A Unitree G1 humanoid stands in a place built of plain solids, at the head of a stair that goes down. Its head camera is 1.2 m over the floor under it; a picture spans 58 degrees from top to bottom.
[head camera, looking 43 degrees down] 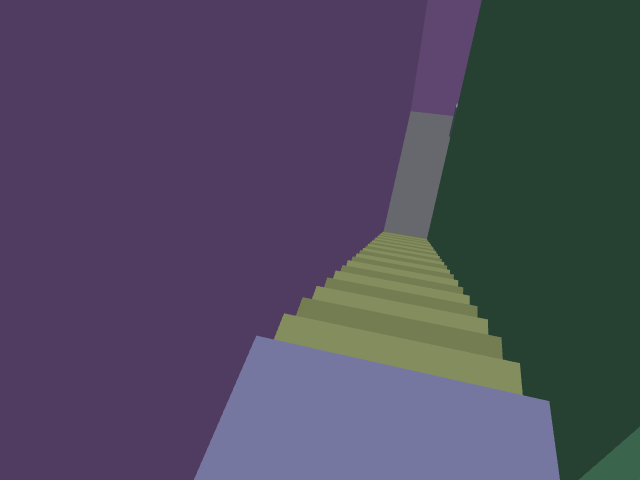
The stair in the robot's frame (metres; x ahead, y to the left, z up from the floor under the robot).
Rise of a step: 0.20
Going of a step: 0.25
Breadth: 0.90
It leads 14 degrees to the right of straight ahead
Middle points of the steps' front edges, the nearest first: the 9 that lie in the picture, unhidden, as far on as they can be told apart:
0.71 -0.23 0.00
0.96 -0.29 -0.20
1.20 -0.35 -0.40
1.45 -0.42 -0.60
1.69 -0.48 -0.80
1.94 -0.54 -1.00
2.18 -0.61 -1.20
2.43 -0.67 -1.40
2.67 -0.73 -1.60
